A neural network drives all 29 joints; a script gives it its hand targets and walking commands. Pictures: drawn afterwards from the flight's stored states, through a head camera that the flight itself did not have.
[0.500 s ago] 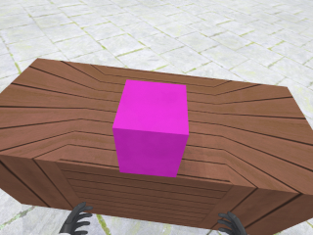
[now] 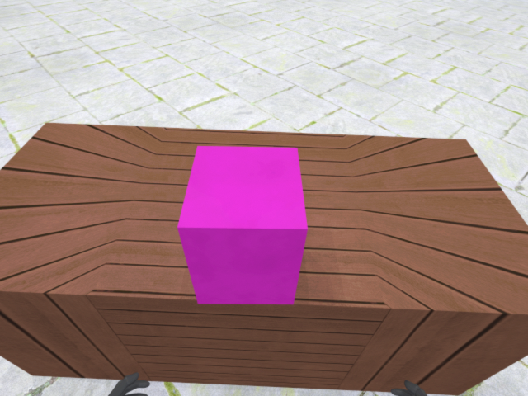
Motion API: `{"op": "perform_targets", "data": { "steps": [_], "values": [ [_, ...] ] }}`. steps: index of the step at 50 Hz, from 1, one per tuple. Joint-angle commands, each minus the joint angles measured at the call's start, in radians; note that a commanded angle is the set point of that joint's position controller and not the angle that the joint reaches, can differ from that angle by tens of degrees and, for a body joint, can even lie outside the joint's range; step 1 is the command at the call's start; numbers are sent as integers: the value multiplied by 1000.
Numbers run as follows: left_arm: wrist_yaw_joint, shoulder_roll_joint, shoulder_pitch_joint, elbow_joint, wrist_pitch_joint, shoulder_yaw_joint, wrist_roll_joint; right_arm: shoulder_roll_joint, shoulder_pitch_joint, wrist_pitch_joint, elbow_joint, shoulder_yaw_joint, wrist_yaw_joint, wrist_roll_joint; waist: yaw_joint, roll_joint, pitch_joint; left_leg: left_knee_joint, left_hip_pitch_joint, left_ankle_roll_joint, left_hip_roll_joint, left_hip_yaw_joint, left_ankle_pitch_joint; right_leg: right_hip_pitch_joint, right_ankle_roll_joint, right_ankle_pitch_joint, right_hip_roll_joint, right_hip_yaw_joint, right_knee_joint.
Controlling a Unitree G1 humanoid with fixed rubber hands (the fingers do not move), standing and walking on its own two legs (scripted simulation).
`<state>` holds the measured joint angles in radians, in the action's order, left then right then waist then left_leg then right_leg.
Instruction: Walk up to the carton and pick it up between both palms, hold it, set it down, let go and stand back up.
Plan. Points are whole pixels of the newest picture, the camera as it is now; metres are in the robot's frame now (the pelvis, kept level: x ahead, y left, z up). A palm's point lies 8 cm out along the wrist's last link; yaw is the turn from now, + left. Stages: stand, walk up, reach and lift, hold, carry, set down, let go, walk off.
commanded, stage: stand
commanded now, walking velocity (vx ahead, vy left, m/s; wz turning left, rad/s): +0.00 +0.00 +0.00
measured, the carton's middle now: (246, 227) +0.45 +0.05 -0.03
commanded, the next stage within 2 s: none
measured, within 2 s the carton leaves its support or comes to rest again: neither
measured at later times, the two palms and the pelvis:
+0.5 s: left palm out of the picture +0.06 +0.23 -0.11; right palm out of the picture -0.02 -0.24 -0.14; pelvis -0.01 +0.01 +0.00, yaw -5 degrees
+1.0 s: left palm out of the picture +0.03 +0.23 -0.13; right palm out of the picture -0.04 -0.21 -0.15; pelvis +0.00 +0.02 +0.00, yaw -6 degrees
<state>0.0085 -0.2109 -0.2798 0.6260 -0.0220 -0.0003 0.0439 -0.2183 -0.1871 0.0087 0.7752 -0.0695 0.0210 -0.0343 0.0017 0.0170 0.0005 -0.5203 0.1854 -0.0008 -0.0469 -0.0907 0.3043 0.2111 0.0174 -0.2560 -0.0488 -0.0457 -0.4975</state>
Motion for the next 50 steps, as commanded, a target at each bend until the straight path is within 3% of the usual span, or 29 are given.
{"op": "perform_targets", "data": {
  "steps": [1,2,3,5,7,11,15,16,17,20,22,23,24,25,26,27,28,29,31,32,33,34,35,39,43,45,46,48,50],
  "values": [
    [-12,-121,22,-93,45,56,0,-139,-26,25,-73,-44,-7,-2,-28,-111,-7,53,-24,16,-65,71,16,179,9,293,92,-102,65],
    [-14,-139,11,-87,49,62,0,-124,-25,24,-67,-40,-8,2,-26,-119,-2,38,9,16,-55,68,-13,155,15,319,97,-107,56],
    [-13,-116,-13,-74,51,62,-7,-126,-5,20,-56,-42,-7,4,-7,-72,2,41,7,21,-60,69,-29,157,16,327,94,-125,50],
    [-13,-114,-39,-59,58,57,-8,-157,-52,13,-35,-53,-12,4,-21,-89,-34,30,-55,19,-54,65,-33,187,22,313,98,-150,66],
    [-18,-98,-42,-55,61,58,-13,-150,-86,8,0,-51,-12,5,-17,-10,-33,108,13,38,-86,90,36,138,11,242,73,-112,30],
    [-22,-69,-69,-40,51,52,-10,-140,-62,11,8,-43,-27,1,-9,71,-6,175,-1,61,-124,122,4,159,-5,147,49,-89,9],
    [-25,-92,-90,-6,58,58,-11,-154,-97,4,44,-52,-31,3,-6,-23,36,136,14,53,-86,65,42,165,8,179,79,-127,57],
    [-24,-100,-107,-6,58,66,-9,-139,-140,7,58,-45,-30,10,-16,-12,10,167,2,49,-85,74,60,154,6,122,64,-140,51],
    [-27,-111,-108,8,59,67,-11,-142,-146,7,57,-46,-30,10,-15,-71,30,152,5,49,-83,67,47,171,6,117,70,-140,66],
    [-30,-90,-128,22,63,64,-16,-161,-144,6,83,-51,-37,7,-4,-26,11,165,-28,54,-95,70,56,183,10,104,64,-139,69],
    [-35,-63,-131,47,61,61,-14,-155,-169,11,113,-55,-38,6,-16,-55,36,165,-22,48,-87,53,53,191,7,111,69,-148,74],
    [-42,-58,-158,62,61,60,-14,-129,-181,12,112,-49,-37,8,-16,-74,27,127,-54,46,-69,33,37,202,12,86,84,-183,106],
    [-42,-64,-165,78,61,61,-18,-118,-204,14,128,-52,-39,8,-18,-135,28,104,-63,38,-57,33,12,219,18,55,87,-209,134],
    [-44,-70,-148,72,60,65,-16,-122,-196,14,131,-50,-38,4,-25,-120,55,103,-60,34,-47,22,21,245,19,0,93,-223,155],
    [-42,-75,-132,73,57,64,-13,-86,-187,10,134,-38,-35,3,-26,-63,68,137,-40,40,-74,41,29,240,16,45,80,-187,126],
    [-41,-67,-147,87,55,66,-19,-94,-185,6,139,-42,-34,6,-13,-72,38,153,-38,43,-76,50,66,235,13,15,70,-188,120],
    [-44,-43,-167,104,56,59,-17,-98,-198,8,140,-45,-36,11,-17,-106,52,111,-53,37,-60,27,41,247,27,-17,94,-224,167],
    [-46,-49,-157,110,52,60,-20,-99,-214,8,165,-45,-36,10,-30,-92,61,106,-41,32,-46,23,36,234,15,-32,91,-230,174],
    [-50,-65,-163,122,53,70,-18,-83,-205,5,172,-36,-40,4,-25,-46,49,124,-98,35,-63,44,-10,264,17,17,85,-233,158],
    [-48,-39,-125,119,55,62,-20,-69,-237,3,176,-38,-44,3,-45,-42,36,158,-100,40,-95,67,0,262,17,72,73,-179,121],
    [-48,-44,-137,137,55,58,-22,-105,-225,1,186,-41,-48,7,-32,-50,19,179,-94,54,-112,84,9,228,11,114,60,-153,100],
    [-46,-14,-137,145,57,56,-24,-106,-204,3,191,-41,-51,4,-24,15,33,188,-71,59,-121,72,14,194,13,130,58,-141,77],
    [-46,-17,-137,150,55,52,-22,-111,-200,0,193,-40,-49,5,-23,-9,22,208,-86,58,-127,84,-5,190,6,144,49,-132,68],
    [-53,-43,-143,189,49,60,-16,-62,-196,0,224,-25,-54,11,-18,77,50,234,-57,64,-121,55,8,156,-6,170,49,-122,58],
    [-52,-10,-197,263,50,46,-26,-100,-187,9,236,-41,-58,12,-13,-61,98,150,-64,57,-76,5,-20,186,5,193,74,-168,105],
    [-54,-21,-165,266,48,50,-29,-55,-230,10,253,-31,-53,12,-31,-113,85,139,-100,49,-66,7,-37,206,14,180,76,-198,118],
    [-58,-16,-175,278,47,46,-28,-76,-236,15,261,-37,-55,13,-30,-124,101,118,-82,37,-48,-8,-36,217,20,131,89,-223,146],
    [-61,-23,-179,291,45,46,-27,-56,-237,18,281,-30,-56,13,-27,-82,69,132,-115,43,-53,4,7,219,17,92,80,-220,157],
    [-61,-7,-174,309,45,42,-29,-35,-261,16,287,-21,-54,12,-34,-109,107,125,-110,40,-57,10,-27,234,14,100,78,-220,158]
  ]
}}
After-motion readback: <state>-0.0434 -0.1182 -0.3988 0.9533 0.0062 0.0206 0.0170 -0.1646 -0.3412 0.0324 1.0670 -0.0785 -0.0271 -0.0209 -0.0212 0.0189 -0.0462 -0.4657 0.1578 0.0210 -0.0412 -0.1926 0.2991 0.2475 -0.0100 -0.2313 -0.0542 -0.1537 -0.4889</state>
